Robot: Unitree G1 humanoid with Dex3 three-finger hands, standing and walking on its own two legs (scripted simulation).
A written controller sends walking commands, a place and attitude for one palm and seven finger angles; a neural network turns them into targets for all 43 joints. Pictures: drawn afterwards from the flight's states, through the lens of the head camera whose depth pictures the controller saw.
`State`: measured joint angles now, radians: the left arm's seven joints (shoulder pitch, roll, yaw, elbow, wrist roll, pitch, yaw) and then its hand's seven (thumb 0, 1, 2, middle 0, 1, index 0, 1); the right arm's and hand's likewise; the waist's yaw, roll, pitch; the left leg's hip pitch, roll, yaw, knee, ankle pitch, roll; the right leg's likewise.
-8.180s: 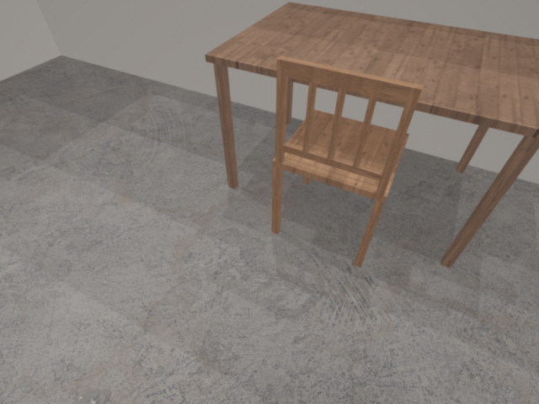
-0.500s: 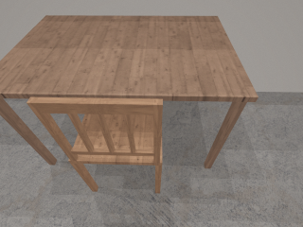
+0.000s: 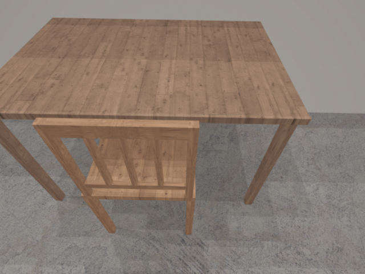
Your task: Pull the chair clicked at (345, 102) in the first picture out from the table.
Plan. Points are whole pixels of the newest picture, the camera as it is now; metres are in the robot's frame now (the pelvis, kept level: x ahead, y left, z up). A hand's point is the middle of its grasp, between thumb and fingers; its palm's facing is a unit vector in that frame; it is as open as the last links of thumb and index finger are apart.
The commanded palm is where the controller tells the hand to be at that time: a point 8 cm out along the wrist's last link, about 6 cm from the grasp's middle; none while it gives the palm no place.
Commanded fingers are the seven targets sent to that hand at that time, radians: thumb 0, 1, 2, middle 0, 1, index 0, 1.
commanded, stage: look again from close up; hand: left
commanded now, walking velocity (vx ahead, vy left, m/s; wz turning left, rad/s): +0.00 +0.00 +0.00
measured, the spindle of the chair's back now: (129, 162) +0.45 +0.19 -0.11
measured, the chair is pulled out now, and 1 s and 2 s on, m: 0.00 0.00 0.00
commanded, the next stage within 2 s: raise the hand toward the chair's back in 0.68 s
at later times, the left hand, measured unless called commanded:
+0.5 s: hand out of the picture +0.02 +0.18 -0.17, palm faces +0.02 -0.98 -0.19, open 7.4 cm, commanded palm none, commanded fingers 0.00 0.90 0.90 -0.20 -0.30 -0.20 -0.30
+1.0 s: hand (105, 220) +0.23 +0.18 +0.00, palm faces +0.19 -0.98 -0.10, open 7.8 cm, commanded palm +0.13 +0.23 -0.06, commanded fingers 0.00 0.62 0.78 -0.17 -0.26 -0.17 -0.26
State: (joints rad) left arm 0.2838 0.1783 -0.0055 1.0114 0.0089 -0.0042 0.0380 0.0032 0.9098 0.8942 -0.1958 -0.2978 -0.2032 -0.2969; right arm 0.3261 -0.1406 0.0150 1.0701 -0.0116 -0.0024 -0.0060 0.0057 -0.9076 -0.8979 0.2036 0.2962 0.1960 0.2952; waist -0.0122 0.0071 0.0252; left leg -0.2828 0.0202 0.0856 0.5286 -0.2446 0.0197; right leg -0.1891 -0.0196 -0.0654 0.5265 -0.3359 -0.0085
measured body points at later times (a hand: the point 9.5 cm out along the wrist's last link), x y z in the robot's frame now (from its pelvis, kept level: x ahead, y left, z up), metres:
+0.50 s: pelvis +0.03 +0.00 +0.00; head +0.03 +0.01 +0.45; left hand +0.02 +0.23 -0.16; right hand +0.06 -0.23 -0.15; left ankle +0.02 +0.11 -0.73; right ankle -0.03 -0.11 -0.73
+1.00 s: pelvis +0.00 +0.00 -0.02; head +0.00 -0.02 +0.43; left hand +0.21 +0.23 +0.01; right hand +0.12 -0.25 -0.13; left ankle +0.02 +0.11 -0.73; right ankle -0.03 -0.11 -0.73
